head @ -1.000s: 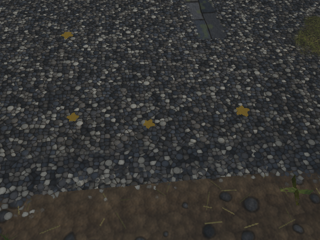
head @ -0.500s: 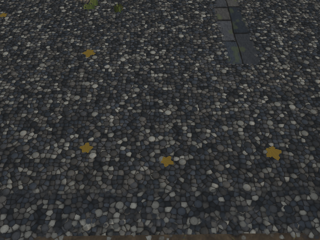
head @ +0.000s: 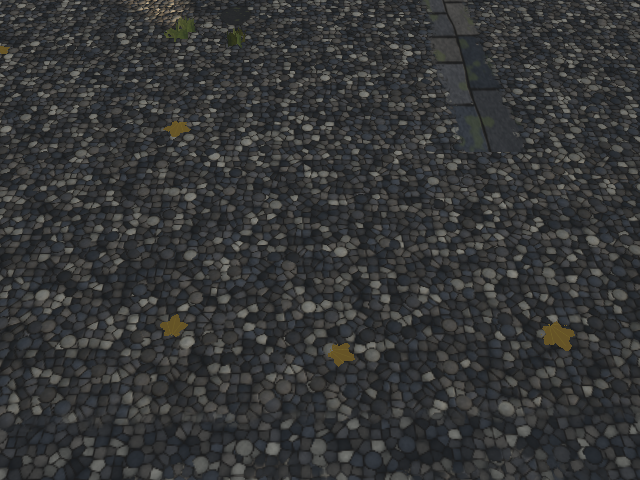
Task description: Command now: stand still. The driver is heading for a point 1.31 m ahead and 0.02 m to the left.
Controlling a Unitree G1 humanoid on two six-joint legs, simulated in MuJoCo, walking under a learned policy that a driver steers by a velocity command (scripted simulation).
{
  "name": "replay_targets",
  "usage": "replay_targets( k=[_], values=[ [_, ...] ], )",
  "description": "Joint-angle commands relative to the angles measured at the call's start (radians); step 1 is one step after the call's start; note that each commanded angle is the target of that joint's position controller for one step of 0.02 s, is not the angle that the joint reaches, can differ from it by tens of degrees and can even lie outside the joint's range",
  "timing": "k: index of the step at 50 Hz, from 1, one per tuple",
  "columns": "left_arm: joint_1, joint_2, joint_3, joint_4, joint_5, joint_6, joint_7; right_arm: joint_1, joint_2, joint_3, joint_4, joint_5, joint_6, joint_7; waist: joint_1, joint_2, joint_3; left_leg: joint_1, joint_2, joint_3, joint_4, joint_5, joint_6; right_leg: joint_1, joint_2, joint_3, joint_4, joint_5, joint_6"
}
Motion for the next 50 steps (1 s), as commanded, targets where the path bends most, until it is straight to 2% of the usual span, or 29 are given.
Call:
replay_targets(
  k=[1, 14, 15, 17, 18, 20, 22, 23, 24, 25, 26, 27, 28, 29, 30, 31, 32, 33, 34, 35, 36, 37, 38, 39, 41, 43, 47, 49, 50],
  values=[
    [0.042, 0.094, 0.014, -0.011, 0.001, -0.006, 0.005, -0.018, -0.118, -0.022, -0.030, 0.000, -0.004, -0.004, -0.002, 0.003, -0.070, 0.128, 0.072, -0.069, -0.059, 0.306, 0.057, -0.073, -0.023, 0.017, -0.067, 0.190, -0.019],
    [0.087, 0.067, 0.003, 0.028, 0.004, -0.017, 0.010, -0.020, -0.108, -0.017, 0.018, -0.001, 0.009, -0.012, -0.008, 0.008, -0.020, 0.105, 0.053, -0.062, -0.095, 0.134, 0.041, -0.114, -0.021, 0.011, -0.093, 0.092, -0.019],
    [0.112, 0.057, 0.002, 0.040, 0.002, -0.016, 0.010, -0.001, -0.102, -0.016, 0.031, -0.001, 0.010, -0.013, -0.007, 0.009, -0.037, 0.109, 0.043, -0.055, -0.102, 0.003, 0.041, -0.109, -0.013, 0.001, -0.098, -0.004, -0.023],
    [0.111, 0.075, 0.009, 0.032, -0.006, -0.016, 0.014, 0.016, -0.123, -0.025, 0.038, 0.009, 0.012, -0.015, -0.013, -0.003, 0.009, 0.046, 0.020, -0.042, -0.094, -0.337, 0.052, -0.159, -0.006, 0.005, -0.084, -0.230, -0.056],
    [0.113, 0.077, 0.010, 0.023, -0.009, -0.019, 0.016, 0.013, -0.127, -0.027, 0.035, 0.010, 0.007, -0.015, -0.010, 0.002, 0.042, 0.000, 0.024, -0.054, -0.098, -0.437, 0.060, -0.186, -0.014, 0.020, -0.084, -0.313, -0.073],
    [0.144, 0.071, 0.011, 0.019, -0.016, -0.039, 0.015, 0.013, -0.115, -0.028, 0.027, 0.015, -0.016, -0.010, -0.002, -0.002, 0.085, -0.049, 0.036, -0.073, -0.085, -0.470, 0.070, -0.210, -0.041, 0.066, -0.089, -0.368, -0.102],
    [0.196, 0.084, 0.018, 0.027, -0.022, -0.060, 0.009, 0.005, -0.097, -0.027, 0.016, 0.022, -0.044, 0.000, 0.014, -0.051, 0.088, -0.106, 0.028, -0.052, -0.016, -0.397, 0.064, -0.157, -0.096, 0.152, -0.133, -0.390, -0.143],
    [0.234, 0.106, 0.026, 0.035, -0.025, -0.068, 0.006, -0.022, -0.082, -0.025, 0.003, 0.023, -0.057, 0.006, 0.030, -0.097, 0.091, -0.166, 0.007, -0.012, 0.054, -0.324, 0.050, -0.099, -0.149, 0.237, -0.189, -0.417, -0.176],
    [0.256, 0.136, 0.036, 0.040, -0.029, -0.075, 0.002, -0.049, -0.061, -0.021, -0.012, 0.026, -0.070, 0.014, 0.034, -0.162, 0.102, -0.223, -0.015, 0.049, 0.152, -0.211, 0.038, -0.045, -0.233, 0.352, -0.263, -0.432, -0.214],
    [0.240, 0.149, 0.042, 0.035, -0.031, -0.080, 0.000, -0.057, -0.057, -0.020, -0.020, 0.028, -0.080, 0.019, 0.025, -0.187, 0.127, -0.249, 0.005, 0.048, 0.203, -0.161, 0.048, -0.042, -0.297, 0.427, -0.294, -0.395, -0.242],
    [0.224, 0.141, 0.041, 0.024, -0.031, -0.085, -0.003, -0.038, -0.057, -0.019, -0.019, 0.029, -0.087, 0.024, 0.009, -0.177, 0.134, -0.241, 0.020, 0.038, 0.202, -0.172, 0.063, -0.052, -0.313, 0.434, -0.286, -0.338, -0.244],
    [0.196, 0.132, 0.039, 0.013, -0.034, -0.088, -0.007, 0.000, -0.053, -0.018, -0.011, 0.033, -0.094, 0.027, -0.019, -0.171, 0.138, -0.187, 0.021, 0.044, 0.137, -0.186, 0.075, -0.070, -0.295, 0.389, -0.253, -0.258, -0.225],
    [0.158, 0.124, 0.037, -0.002, -0.036, -0.087, -0.013, 0.075, -0.060, -0.024, 0.015, 0.038, -0.098, 0.029, -0.060, -0.157, 0.124, -0.056, 0.006, 0.059, 0.037, -0.169, 0.082, -0.121, -0.247, 0.308, -0.203, -0.173, -0.189],
    [0.110, 0.124, 0.036, -0.024, -0.034, -0.087, -0.017, 0.186, -0.088, -0.039, 0.057, 0.037, -0.098, 0.027, -0.110, -0.129, 0.083, 0.135, -0.010, 0.049, -0.022, -0.108, 0.089, -0.207, -0.184, 0.219, -0.116, -0.017, -0.149],
    [0.051, 0.100, 0.029, -0.062, -0.035, -0.096, -0.018, 0.321, -0.169, -0.067, 0.092, 0.031, -0.100, 0.023, -0.163, 0.022, 0.038, 0.314, 0.097, -0.164, -0.126, -0.133, 0.146, -0.352, -0.071, 0.071, 0.152, 0.203, -0.085],
    [0.051, 0.049, 0.018, -0.100, -0.027, -0.116, -0.013, 0.468, -0.270, -0.093, 0.119, 0.030, -0.100, 0.030, -0.195, 0.286, -0.057, 0.518, 0.307, -0.570, -0.277, -0.124, 0.274, -0.554, 0.053, -0.033, 0.530, 0.066, -0.020],
    [0.030, 0.064, 0.023, -0.112, -0.035, -0.130, -0.017, 0.434, -0.176, -0.055, 0.110, 0.011, -0.111, 0.036, -0.154, 0.204, -0.062, 0.528, 0.385, -0.705, -0.314, -0.065, 0.300, -0.669, 0.042, 0.091, 0.734, -0.182, -0.039],
    [0.039, 0.069, 0.027, -0.108, -0.056, -0.137, -0.028, 0.364, -0.120, -0.035, 0.089, 0.007, -0.118, 0.036, -0.108, 0.124, -0.013, 0.492, 0.377, -0.594, -0.291, -0.016, 0.270, -0.727, -0.012, 0.128, 0.823, -0.134, -0.074],
    [0.041, 0.061, 0.027, -0.102, -0.058, -0.140, -0.034, 0.315, -0.098, -0.024, 0.067, 0.005, -0.121, 0.039, -0.082, 0.070, -0.002, 0.452, 0.338, -0.477, -0.298, 0.025, 0.236, -0.731, -0.052, 0.121, 0.816, -0.047, -0.097],
    [0.026, 0.065, 0.035, -0.104, -0.051, -0.139, -0.036, 0.284, -0.090, -0.014, 0.056, 0.005, -0.118, 0.042, -0.062, 0.038, 0.029, 0.410, 0.309, -0.379, -0.313, 0.097, 0.211, -0.734, -0.082, 0.105, 0.761, 0.025, -0.104],
    [0.021, 0.073, 0.043, -0.107, -0.039, -0.133, -0.037, 0.279, -0.075, -0.005, 0.053, 0.001, -0.112, 0.041, -0.049, 0.042, 0.031, 0.362, 0.272, -0.296, -0.331, 0.166, 0.185, -0.690, -0.105, 0.088, 0.710, 0.077, -0.103],
    [0.021, 0.064, 0.045, -0.107, -0.036, -0.127, -0.042, 0.297, -0.066, 0.000, 0.055, -0.002, -0.105, 0.037, -0.046, 0.065, 0.030, 0.332, 0.241, -0.227, -0.331, 0.263, 0.167, -0.647, -0.108, 0.069, 0.666, 0.097, -0.095],
    [0.014, 0.042, 0.042, -0.114, -0.035, -0.118, -0.046, 0.306, -0.084, 0.000, 0.055, -0.003, -0.099, 0.029, -0.037, 0.082, 0.032, 0.308, 0.239, -0.204, -0.352, 0.265, 0.174, -0.635, -0.109, 0.052, 0.615, 0.118, -0.076],
    [-0.023, 0.038, 0.041, -0.126, -0.031, -0.111, -0.047, 0.317, -0.091, 0.001, 0.056, -0.003, -0.096, 0.021, -0.042, 0.064, 0.045, 0.285, 0.230, -0.179, -0.373, 0.269, 0.177, -0.635, -0.108, 0.039, 0.564, 0.147, -0.057],
    [-0.124, 0.016, 0.031, -0.169, -0.027, -0.105, -0.046, 0.314, -0.120, -0.002, 0.046, -0.005, -0.091, 0.006, -0.052, 0.050, 0.075, 0.229, 0.215, -0.132, -0.400, 0.280, 0.174, -0.617, -0.094, 0.018, 0.395, 0.222, -0.033],
    [-0.215, 0.005, 0.020, -0.201, -0.027, -0.104, -0.052, 0.325, -0.143, -0.007, 0.039, -0.004, -0.090, -0.002, -0.071, 0.064, 0.089, 0.178, 0.198, -0.090, -0.427, 0.249, 0.165, -0.541, -0.063, -0.008, 0.235, 0.318, -0.026],
    [-0.308, 0.036, 0.018, -0.242, -0.035, -0.103, -0.070, 0.383, -0.148, -0.018, 0.060, 0.016, -0.090, -0.004, -0.077, 0.076, 0.114, 0.248, 0.244, -0.069, -0.433, 0.250, 0.157, -0.495, -0.044, -0.001, 0.098, 0.375, -0.057],
    [-0.303, 0.062, 0.025, -0.252, -0.034, -0.108, -0.079, 0.373, -0.155, -0.026, 0.059, 0.018, -0.083, -0.004, -0.050, 0.074, 0.094, 0.332, 0.270, -0.055, -0.375, 0.368, 0.138, -0.469, -0.033, 0.002, 0.058, 0.338, -0.089],
    [-0.266, 0.084, 0.036, -0.247, -0.034, -0.110, -0.081, 0.359, -0.168, -0.031, 0.053, 0.015, -0.079, -0.004, -0.021, 0.089, 0.056, 0.360, 0.274, -0.044, -0.316, 0.523, 0.127, -0.401, -0.011, -0.011, 0.055, 0.311, -0.106]
  ],
)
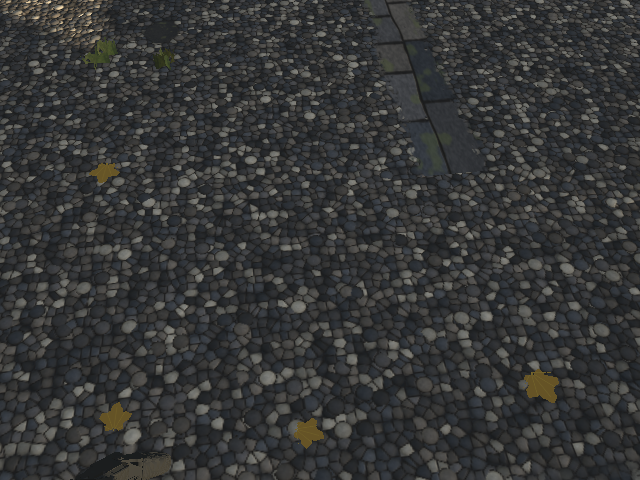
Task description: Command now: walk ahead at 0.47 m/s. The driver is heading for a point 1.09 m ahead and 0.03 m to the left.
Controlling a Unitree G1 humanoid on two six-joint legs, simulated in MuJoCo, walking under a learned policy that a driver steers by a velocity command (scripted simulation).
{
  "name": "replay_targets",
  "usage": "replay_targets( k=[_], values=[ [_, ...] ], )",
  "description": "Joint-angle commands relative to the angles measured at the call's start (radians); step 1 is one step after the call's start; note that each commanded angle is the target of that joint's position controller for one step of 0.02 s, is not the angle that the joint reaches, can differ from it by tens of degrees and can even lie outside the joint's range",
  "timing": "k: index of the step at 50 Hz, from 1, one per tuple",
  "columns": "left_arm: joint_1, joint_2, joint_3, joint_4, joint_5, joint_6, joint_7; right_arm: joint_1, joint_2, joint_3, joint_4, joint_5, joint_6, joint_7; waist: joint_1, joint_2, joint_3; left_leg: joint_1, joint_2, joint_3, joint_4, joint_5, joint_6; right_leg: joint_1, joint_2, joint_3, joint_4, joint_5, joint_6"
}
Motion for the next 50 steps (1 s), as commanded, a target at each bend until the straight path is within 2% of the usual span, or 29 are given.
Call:
replay_targets(
  k=[1, 2, 3, 4, 5, 6, 7, 8, 9, 10, 11, 12, 13, 17, 21, 26, 29, 30, 31, 32, 33, 34, 35, 36, 37, 38, 41, 45, 50],
  values=[
    [0.052, 0.134, 0.044, -0.042, 0.000, -0.014, -0.006, -0.025, -0.187, -0.041, -0.039, -0.001, 0.006, -0.005, 0.132, 0.131, 0.006, -0.075, 0.271, -0.065, 0.140, 0.848, 0.135, 0.196, 0.056, -0.031, -0.014, -0.049, -0.052],
    [0.217, 0.172, 0.068, 0.009, -0.001, -0.011, -0.001, -0.038, -0.176, -0.037, -0.047, -0.006, 0.015, -0.005, 0.213, 0.131, -0.089, -0.120, 0.228, -0.031, 0.334, 0.947, 0.110, 0.403, 0.090, -0.054, -0.013, -0.063, -0.078],
    [0.400, 0.227, 0.088, 0.053, 0.004, -0.006, 0.008, -0.041, -0.151, -0.024, -0.068, -0.017, 0.019, -0.003, 0.279, 0.077, -0.210, -0.328, 0.181, -0.006, 0.624, 0.747, 0.078, 0.705, -0.032, 0.089, 0.012, -0.104, -0.127],
    [0.502, 0.311, 0.103, 0.081, 0.025, -0.003, 0.007, 0.091, -0.002, 0.015, -0.081, -0.011, 0.000, 0.009, 0.204, -0.199, -0.381, -0.700, -0.017, -0.018, 1.039, 0.118, 0.011, 1.026, -0.299, 0.618, -0.130, -0.401, -0.296],
    [0.477, 0.233, 0.076, 0.077, 0.020, -0.006, 0.003, 0.044, -0.052, 0.006, -0.072, 0.010, -0.032, 0.018, 0.222, -0.189, -0.397, -0.813, -0.031, -0.181, 1.189, -0.180, 0.035, 1.009, -0.322, 0.835, -0.299, -0.514, -0.288],
    [0.371, 0.186, 0.060, 0.064, 0.013, -0.013, 0.003, -0.063, -0.126, -0.016, -0.113, 0.039, -0.049, 0.021, 0.196, -0.156, -0.223, -0.912, 0.028, -0.166, 1.240, -0.125, 0.056, 0.871, -0.295, 0.684, -0.313, -0.495, -0.229],
    [0.273, 0.150, 0.046, 0.039, 0.015, -0.020, 0.002, -0.128, -0.144, -0.019, -0.133, 0.039, -0.057, 0.014, 0.165, -0.066, -0.136, -0.885, 0.087, -0.141, 1.200, -0.024, 0.068, 0.702, -0.262, 0.537, -0.331, -0.385, -0.198],
    [0.209, 0.117, 0.036, 0.033, 0.028, -0.025, -0.004, -0.164, -0.149, -0.030, -0.135, 0.021, -0.051, 0.002, 0.128, -0.003, -0.073, -0.827, 0.129, -0.126, 1.133, 0.050, 0.074, 0.546, -0.216, 0.416, -0.358, -0.267, -0.167],
    [0.180, 0.103, 0.031, 0.034, 0.039, -0.032, -0.007, -0.123, -0.125, -0.034, -0.130, 0.013, -0.037, -0.004, 0.082, -0.047, -0.068, -0.752, 0.163, -0.137, 1.083, 0.094, 0.074, 0.454, -0.193, 0.344, -0.380, -0.206, -0.162],
    [0.192, 0.071, 0.022, 0.046, 0.040, -0.036, -0.014, -0.111, -0.112, -0.034, -0.123, 0.006, -0.023, -0.005, 0.074, -0.048, -0.054, -0.699, 0.174, -0.137, 1.055, 0.101, 0.078, 0.396, -0.154, 0.277, -0.385, -0.105, -0.150],
    [0.202, 0.088, 0.025, 0.057, 0.037, -0.035, -0.010, -0.083, -0.081, -0.033, -0.123, 0.008, -0.011, -0.005, 0.051, -0.074, -0.059, -0.696, 0.177, -0.128, 1.019, 0.108, 0.070, 0.378, -0.158, 0.257, -0.414, -0.137, -0.170],
    [0.215, 0.094, 0.026, 0.063, 0.036, -0.034, -0.004, -0.107, -0.092, -0.037, -0.128, 0.008, -0.001, -0.009, 0.052, -0.049, -0.039, -0.710, 0.183, -0.120, 0.994, 0.126, 0.065, 0.353, -0.141, 0.234, -0.442, -0.162, -0.172],
    [0.229, 0.133, 0.033, 0.067, 0.038, -0.035, 0.006, -0.149, -0.093, -0.038, -0.149, 0.006, 0.004, -0.009, 0.053, -0.059, -0.013, -0.753, 0.189, -0.120, 0.944, 0.164, 0.048, 0.339, -0.162, 0.234, -0.465, -0.156, -0.191],
    [0.325, 0.149, 0.034, 0.088, 0.031, -0.029, 0.035, -0.310, -0.107, -0.045, -0.204, -0.011, -0.001, -0.005, 0.096, -0.015, 0.027, -0.889, 0.186, -0.112, 0.700, 0.367, 0.009, 0.434, -0.153, 0.186, -0.481, -0.082, -0.175],
    [0.402, 0.158, 0.034, 0.106, 0.020, -0.021, 0.045, -0.446, -0.080, -0.032, -0.241, -0.002, -0.012, 0.013, 0.141, -0.023, 0.041, -0.847, 0.137, -0.063, 0.488, 0.496, 0.005, 0.485, -0.128, 0.112, -0.478, -0.049, -0.146],
    [0.478, 0.169, 0.043, 0.142, 0.013, 0.004, 0.049, -0.564, -0.085, -0.019, -0.295, 0.008, -0.023, 0.043, 0.170, -0.027, 0.075, -0.873, 0.111, -0.057, 0.361, 0.413, 0.027, 0.652, -0.188, 0.107, -0.404, 0.011, -0.140],
    [0.449, 0.193, 0.054, 0.137, 0.011, 0.018, 0.052, -0.498, -0.130, -0.033, -0.295, 0.011, -0.032, 0.054, 0.112, -0.065, 0.026, -0.736, 0.067, -0.028, 0.322, 0.301, 0.069, 0.706, -0.209, 0.103, -0.297, 0.256, -0.112],
    [0.423, 0.195, 0.054, 0.130, 0.011, 0.023, 0.052, -0.395, -0.160, -0.050, -0.267, 0.008, -0.034, 0.052, 0.051, -0.072, -0.039, -0.585, 0.030, 0.005, 0.305, 0.295, 0.092, 0.695, -0.181, 0.074, -0.176, 0.436, -0.093],
    [0.415, 0.169, 0.043, 0.119, 0.016, 0.026, 0.052, -0.215, -0.212, -0.076, -0.212, 0.005, -0.034, 0.045, -0.024, -0.056, -0.152, -0.327, 0.030, -0.002, 0.320, 0.317, 0.126, 0.605, -0.126, 0.034, 0.032, 0.472, -0.063],
    [0.436, 0.129, 0.025, 0.091, 0.039, 0.023, 0.052, -0.028, -0.297, -0.097, -0.176, -0.008, -0.029, 0.034, -0.065, 0.092, -0.316, -0.008, 0.248, -0.266, 0.343, 0.319, 0.196, 0.373, -0.051, -0.016, 0.377, 0.132, -0.025],
    [0.555, -0.002, -0.009, 0.097, 0.025, -0.003, 0.038, -0.002, -0.325, -0.098, -0.156, -0.010, -0.026, 0.045, 0.013, 0.350, -0.425, 0.266, 0.427, -0.750, 0.183, 0.107, 0.350, -0.001, 0.133, 0.060, 0.669, -0.548, 0.024],
    [0.469, 0.119, 0.017, 0.100, -0.004, -0.027, 0.035, -0.038, -0.223, -0.070, -0.167, -0.001, -0.029, 0.046, -0.020, 0.224, -0.350, 0.218, 0.387, -0.739, 0.130, 0.008, 0.303, -0.115, 0.075, 0.169, 0.774, -0.559, 0.002],
    [0.370, 0.162, 0.028, 0.069, -0.021, -0.041, 0.033, -0.128, -0.179, -0.057, -0.187, 0.000, -0.032, 0.041, -0.009, 0.174, -0.214, 0.084, 0.355, -0.578, 0.118, 0.069, 0.256, -0.167, 0.024, 0.143, 0.772, -0.462, -0.016],
    [0.326, 0.157, 0.029, 0.062, -0.016, -0.043, 0.041, -0.208, -0.160, -0.048, -0.205, -0.009, -0.034, 0.042, 0.025, 0.077, -0.146, -0.067, 0.323, -0.467, 0.092, 0.187, 0.236, -0.120, -0.031, 0.116, 0.727, -0.365, -0.015],
    [0.300, 0.150, 0.038, 0.061, 0.002, -0.036, 0.047, -0.252, -0.126, -0.038, -0.210, -0.019, -0.034, 0.046, 0.052, 0.045, -0.085, -0.187, 0.281, -0.379, 0.058, 0.269, 0.222, -0.079, -0.060, 0.107, 0.668, -0.306, -0.013],
    [0.331, 0.129, 0.039, 0.062, 0.005, -0.023, 0.047, -0.262, -0.120, -0.034, -0.205, -0.029, -0.037, 0.047, 0.087, 0.091, -0.083, -0.254, 0.271, -0.336, 0.032, 0.311, 0.225, -0.015, -0.085, 0.115, 0.636, -0.272, -0.010],
    [0.329, 0.092, 0.038, 0.059, 0.008, 0.005, 0.049, -0.228, -0.133, -0.037, -0.181, -0.020, -0.041, 0.041, 0.109, 0.077, -0.043, -0.323, 0.243, -0.245, -0.029, 0.369, 0.238, -0.009, -0.103, 0.098, 0.535, -0.233, 0.012],
    [0.189, 0.088, 0.040, 0.008, 0.024, 0.008, 0.047, -0.165, -0.163, -0.042, -0.159, -0.016, -0.032, 0.017, 0.082, 0.063, -0.001, -0.296, 0.224, -0.167, -0.057, 0.446, 0.223, -0.103, -0.098, 0.081, 0.309, -0.027, 0.045],
    [0.018, 0.064, 0.024, -0.040, 0.014, -0.002, 0.028, -0.082, -0.171, -0.042, -0.128, -0.004, -0.024, 0.008, 0.027, 0.073, 0.040, -0.255, 0.197, -0.097, -0.068, 0.403, 0.190, -0.045, -0.043, 0.029, 0.048, 0.136, 0.040]
  ],
)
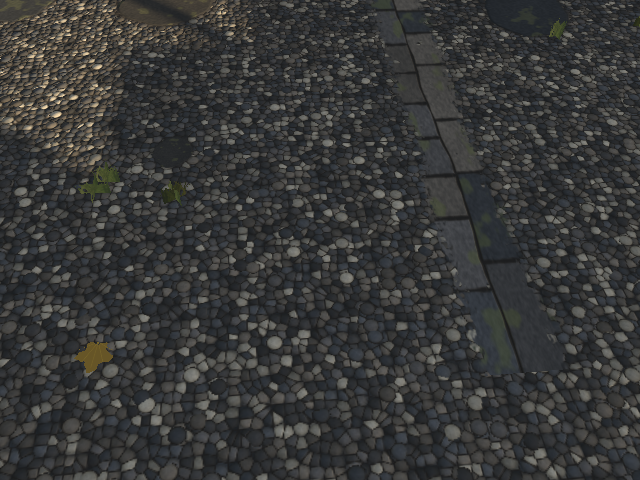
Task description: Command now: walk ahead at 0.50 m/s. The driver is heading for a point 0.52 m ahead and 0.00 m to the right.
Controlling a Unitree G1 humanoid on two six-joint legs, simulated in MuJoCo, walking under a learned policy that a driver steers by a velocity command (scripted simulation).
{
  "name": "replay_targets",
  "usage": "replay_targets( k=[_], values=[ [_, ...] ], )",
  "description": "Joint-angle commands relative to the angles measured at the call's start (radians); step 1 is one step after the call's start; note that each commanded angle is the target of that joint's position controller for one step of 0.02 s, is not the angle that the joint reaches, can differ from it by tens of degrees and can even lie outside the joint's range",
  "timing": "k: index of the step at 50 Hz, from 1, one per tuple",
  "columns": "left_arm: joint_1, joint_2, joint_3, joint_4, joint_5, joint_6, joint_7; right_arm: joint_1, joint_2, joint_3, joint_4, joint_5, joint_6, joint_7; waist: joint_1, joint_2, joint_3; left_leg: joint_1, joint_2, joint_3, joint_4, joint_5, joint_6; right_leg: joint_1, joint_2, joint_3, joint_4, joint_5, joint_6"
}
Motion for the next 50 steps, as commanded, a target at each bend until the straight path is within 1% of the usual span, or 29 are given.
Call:
replay_targets(
  k=[1, 4, 6, 7, 8, 9, 10, 11, 12, 13, 14, 15, 17, 19, 25, 28, 32, 34, 35, 36, 37, 38, 39, 40, 41, 43, 45, 47, 50],
  values=[
    [-0.124, 0.033, -0.004, -0.079, -0.006, -0.014, -0.013, 0.037, -0.163, -0.031, -0.025, 0.009, -0.005, -0.009, -0.009, 0.094, 0.074, -0.032, 0.263, -0.110, -0.078, 0.238, 0.134, 0.025, 0.036, -0.037, -0.109, 0.066, -0.004],
    [-0.183, 0.044, -0.007, -0.112, -0.010, -0.023, -0.032, 0.071, -0.170, -0.038, -0.002, 0.012, 0.012, -0.013, -0.013, 0.099, 0.092, 0.088, 0.316, -0.121, -0.022, 0.294, 0.129, -0.012, 0.045, -0.030, -0.165, -0.009, -0.030],
    [-0.158, 0.067, 0.000, -0.115, -0.012, -0.028, -0.042, 0.056, -0.183, -0.045, 0.000, 0.013, 0.022, -0.018, 0.018, 0.114, 0.070, 0.136, 0.337, -0.122, 0.036, 0.412, 0.111, 0.047, 0.065, -0.040, -0.190, -0.084, -0.055],
    [-0.106, 0.090, 0.010, -0.105, -0.011, -0.030, -0.042, 0.036, -0.194, -0.049, -0.006, 0.013, 0.026, -0.019, 0.051, 0.133, 0.033, 0.140, 0.332, -0.114, 0.096, 0.564, 0.100, 0.139, 0.093, -0.063, -0.194, -0.119, -0.070],
    [0.008, 0.120, 0.028, -0.072, -0.008, -0.031, -0.039, 0.011, -0.193, -0.048, -0.012, 0.014, 0.032, -0.019, 0.117, 0.137, -0.036, 0.120, 0.302, -0.085, 0.226, 0.719, 0.081, 0.305, 0.129, -0.094, -0.211, -0.114, -0.094],
    [0.189, 0.172, 0.053, -0.017, -0.003, -0.029, -0.032, 0.003, -0.168, -0.037, -0.024, 0.008, 0.035, -0.019, 0.190, 0.115, -0.150, 0.003, 0.246, -0.048, 0.438, 0.691, 0.050, 0.576, 0.107, -0.066, -0.184, -0.080, -0.130],
    [0.349, 0.266, 0.077, 0.013, 0.018, -0.026, -0.024, 0.093, -0.086, -0.010, -0.045, -0.005, 0.024, -0.012, 0.183, -0.058, -0.320, -0.365, 0.131, -0.005, 0.825, 0.321, -0.011, 0.996, -0.149, 0.299, -0.173, -0.128, -0.260],
    [0.379, 0.239, 0.065, 0.026, 0.003, -0.019, -0.025, 0.124, -0.037, 0.009, -0.031, 0.005, -0.002, -0.003, 0.170, -0.225, -0.425, -0.598, 0.000, -0.099, 1.077, -0.352, -0.040, 1.138, -0.279, 0.688, -0.351, -0.277, -0.354],
    [0.317, 0.173, 0.042, 0.017, -0.006, -0.019, -0.025, 0.038, -0.137, -0.018, -0.049, 0.032, -0.024, 0.004, 0.180, -0.151, -0.311, -0.712, 0.065, -0.185, 1.174, -0.352, -0.015, 1.055, -0.241, 0.618, -0.385, -0.371, -0.302],
    [0.230, 0.135, 0.031, -0.006, -0.003, -0.020, -0.020, -0.052, -0.162, -0.023, -0.077, 0.048, -0.035, 0.004, 0.162, -0.098, -0.186, -0.744, 0.118, -0.154, 1.164, -0.271, 0.001, 0.907, -0.208, 0.469, -0.405, -0.340, -0.262],
    [0.156, 0.108, 0.020, -0.016, 0.007, -0.024, -0.023, -0.096, -0.156, -0.026, -0.084, 0.039, -0.034, -0.003, 0.127, -0.016, -0.095, -0.709, 0.166, -0.130, 1.093, -0.184, 0.002, 0.740, -0.169, 0.358, -0.444, -0.260, -0.241],
    [0.116, 0.081, 0.012, -0.021, 0.018, -0.031, -0.025, -0.093, -0.149, -0.035, -0.082, 0.023, -0.023, -0.011, 0.090, -0.012, -0.056, -0.646, 0.200, -0.134, 1.027, -0.129, 0.001, 0.626, -0.139, 0.292, -0.477, -0.204, -0.226],
    [0.107, 0.074, 0.009, -0.010, 0.021, -0.036, -0.031, -0.048, -0.102, -0.032, -0.071, 0.017, 0.003, -0.014, 0.049, -0.032, -0.033, -0.559, 0.223, -0.136, 0.961, -0.098, -0.007, 0.516, -0.111, 0.221, -0.529, -0.151, -0.228],
    [0.133, 0.099, 0.015, 0.006, 0.018, -0.041, -0.022, -0.070, -0.089, -0.033, -0.079, 0.017, 0.019, -0.018, 0.038, -0.024, -0.006, -0.591, 0.231, -0.126, 0.889, -0.039, -0.021, 0.493, -0.102, 0.153, -0.567, -0.106, -0.231],
    [0.197, 0.126, 0.020, 0.035, 0.022, -0.040, 0.008, -0.237, -0.080, -0.031, -0.133, 0.016, 0.020, 0.001, 0.084, -0.012, 0.037, -0.653, 0.198, -0.118, 0.580, 0.289, -0.031, 0.545, -0.066, -0.039, -0.603, -0.024, -0.170],
    [0.242, 0.117, 0.011, 0.063, 0.014, -0.028, 0.014, -0.344, -0.049, -0.014, -0.173, 0.000, 0.014, 0.014, 0.113, 0.005, 0.071, -0.582, 0.159, -0.049, 0.426, 0.348, -0.027, 0.559, -0.048, -0.101, -0.559, 0.181, -0.152],
    [0.264, 0.148, 0.015, 0.091, 0.005, 0.006, 0.017, -0.353, -0.075, -0.014, -0.195, 0.000, 0.009, 0.034, 0.100, -0.035, 0.031, -0.532, 0.109, -0.033, 0.339, 0.235, 0.002, 0.708, -0.094, -0.088, -0.408, 0.403, -0.136],
    [0.217, 0.164, 0.020, 0.085, -0.004, 0.017, 0.022, -0.211, -0.129, -0.036, -0.156, -0.009, 0.003, 0.036, 0.013, -0.048, -0.046, -0.365, 0.060, -0.012, 0.258, 0.248, 0.036, 0.744, -0.072, -0.088, -0.241, 0.528, -0.096],
    [0.240, 0.153, 0.016, 0.086, 0.002, 0.017, 0.021, -0.121, -0.186, -0.055, -0.126, -0.016, -0.001, 0.029, -0.019, 0.000, -0.114, -0.192, 0.085, -0.033, 0.227, 0.516, 0.062, 0.694, -0.013, -0.118, -0.083, 0.452, -0.053],
    [0.304, 0.096, -0.005, 0.068, 0.034, 0.005, 0.014, -0.017, -0.267, -0.068, -0.108, -0.042, 0.005, 0.016, -0.005, 0.142, -0.272, 0.176, 0.292, -0.234, 0.368, 1.004, 0.161, 0.428, 0.058, -0.129, 0.207, 0.039, -0.002],
    [0.427, -0.003, -0.040, 0.103, 0.024, -0.003, -0.001, -0.006, -0.223, -0.047, -0.095, -0.033, 0.017, 0.013, 0.035, 0.299, -0.446, 0.384, 0.507, -0.507, 0.347, 1.140, 0.348, 0.220, 0.174, -0.053, 0.490, -0.751, 0.050],
    [0.374, 0.090, -0.012, 0.119, -0.006, -0.001, -0.006, -0.003, -0.165, -0.031, -0.104, -0.014, 0.027, 0.018, -0.001, 0.173, -0.462, 0.306, 0.451, -0.485, 0.305, 0.946, 0.320, 0.212, 0.136, 0.072, 0.555, -0.788, 0.049],
    [0.270, 0.111, -0.005, 0.083, -0.027, 0.007, 0.000, -0.102, -0.158, -0.027, -0.119, -0.002, 0.031, 0.015, 0.009, 0.154, -0.312, 0.176, 0.408, -0.386, 0.258, 0.780, 0.272, 0.132, 0.098, 0.045, 0.546, -0.741, 0.047],
    [0.211, 0.102, -0.003, 0.074, -0.021, 0.021, 0.014, -0.183, -0.132, -0.017, -0.133, -0.005, 0.032, 0.011, 0.029, 0.096, -0.202, 0.025, 0.366, -0.331, 0.205, 0.626, 0.234, 0.122, 0.068, 0.022, 0.492, -0.683, 0.051],
    [0.200, 0.099, 0.003, 0.074, -0.006, 0.041, 0.029, -0.247, -0.109, -0.009, -0.142, -0.011, 0.033, 0.007, 0.061, 0.080, -0.139, -0.129, 0.344, -0.292, 0.152, 0.497, 0.205, 0.181, 0.040, 0.024, 0.419, -0.631, 0.055],
    [0.240, 0.058, -0.003, 0.084, 0.003, 0.071, 0.045, -0.304, -0.121, -0.014, -0.144, -0.034, 0.040, 0.004, 0.106, 0.145, -0.107, -0.309, 0.301, -0.238, 0.083, 0.337, 0.184, 0.327, 0.040, -0.003, 0.275, -0.552, 0.058],
    [0.257, 0.043, -0.005, 0.096, 0.008, 0.081, 0.055, -0.308, -0.122, -0.015, -0.139, -0.040, 0.044, -0.002, 0.112, 0.161, -0.127, -0.348, 0.282, -0.204, 0.064, 0.282, 0.184, 0.404, 0.051, -0.018, 0.155, -0.493, 0.055],
    [0.244, 0.050, -0.004, 0.100, 0.011, 0.088, 0.053, -0.304, -0.122, -0.014, -0.131, -0.030, 0.049, -0.009, 0.107, 0.163, -0.145, -0.353, 0.276, -0.195, 0.046, 0.126, 0.168, 0.461, 0.055, -0.025, 0.053, -0.374, 0.046],
    [0.224, 0.051, -0.002, 0.109, 0.031, 0.091, 0.042, -0.312, -0.104, -0.004, -0.113, -0.011, 0.064, -0.016, 0.122, 0.149, -0.093, -0.422, 0.225, -0.174, 0.040, -0.243, 0.091, 0.566, 0.081, -0.058, -0.129, -0.232, 0.020]
  ],
)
